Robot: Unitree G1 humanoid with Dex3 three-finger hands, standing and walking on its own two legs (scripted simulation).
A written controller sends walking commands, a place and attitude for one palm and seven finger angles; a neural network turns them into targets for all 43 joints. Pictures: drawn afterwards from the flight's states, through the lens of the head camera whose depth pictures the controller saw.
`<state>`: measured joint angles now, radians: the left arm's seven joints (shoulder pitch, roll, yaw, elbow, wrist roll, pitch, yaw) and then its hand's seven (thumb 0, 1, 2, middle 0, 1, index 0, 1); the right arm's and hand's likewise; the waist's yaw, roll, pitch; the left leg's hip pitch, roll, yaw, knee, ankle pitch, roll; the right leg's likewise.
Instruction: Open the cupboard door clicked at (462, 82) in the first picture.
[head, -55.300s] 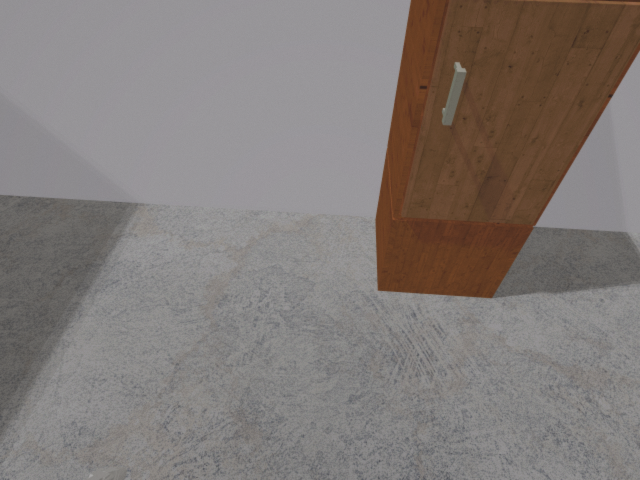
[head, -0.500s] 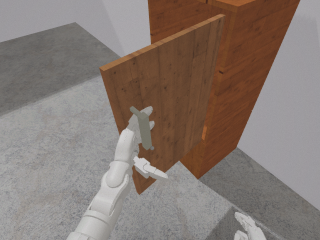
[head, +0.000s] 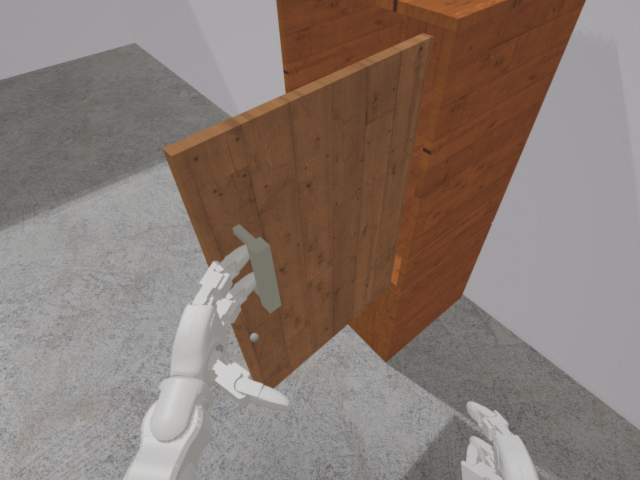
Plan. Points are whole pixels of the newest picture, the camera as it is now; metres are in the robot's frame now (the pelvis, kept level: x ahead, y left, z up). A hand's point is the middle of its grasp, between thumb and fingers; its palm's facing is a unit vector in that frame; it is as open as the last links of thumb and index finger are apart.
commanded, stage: slide the hand sideways off the handle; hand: left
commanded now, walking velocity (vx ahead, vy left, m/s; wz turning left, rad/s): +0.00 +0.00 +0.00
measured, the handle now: (256, 269) +0.35 +0.10 +0.09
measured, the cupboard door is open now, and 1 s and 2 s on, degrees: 93 92 92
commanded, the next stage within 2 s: draw the hand back to the body in 0.42 s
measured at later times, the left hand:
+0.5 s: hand (198, 379) +0.21 +0.14 +0.08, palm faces -0.02 -1.00 -0.03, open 16.3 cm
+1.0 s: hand (144, 375) +0.20 +0.18 +0.12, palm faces +0.01 -1.00 -0.07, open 16.3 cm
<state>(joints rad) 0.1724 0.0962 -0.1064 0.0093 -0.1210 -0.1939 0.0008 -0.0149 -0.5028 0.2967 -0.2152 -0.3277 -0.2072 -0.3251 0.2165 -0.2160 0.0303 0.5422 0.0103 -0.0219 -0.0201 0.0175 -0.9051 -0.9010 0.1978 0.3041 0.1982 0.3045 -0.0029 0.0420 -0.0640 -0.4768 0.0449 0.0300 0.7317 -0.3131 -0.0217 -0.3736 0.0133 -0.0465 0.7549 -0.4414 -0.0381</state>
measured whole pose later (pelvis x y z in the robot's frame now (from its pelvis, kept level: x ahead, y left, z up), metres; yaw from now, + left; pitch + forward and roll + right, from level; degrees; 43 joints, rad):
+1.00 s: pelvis +0.00 +0.01 +0.00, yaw +2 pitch +2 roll -1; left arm 0.43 0.23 0.12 -0.29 -0.28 -0.10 -0.21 -0.01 -0.49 0.30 -0.16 -0.30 -0.16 -0.30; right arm 0.25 -0.24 0.05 0.54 0.04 -0.18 -0.08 0.02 -0.90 -0.90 0.20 0.30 0.20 0.30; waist 0.03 0.07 -0.08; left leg -0.47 0.03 0.00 0.76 -0.33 -0.01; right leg -0.33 0.01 -0.08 0.74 -0.44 -0.02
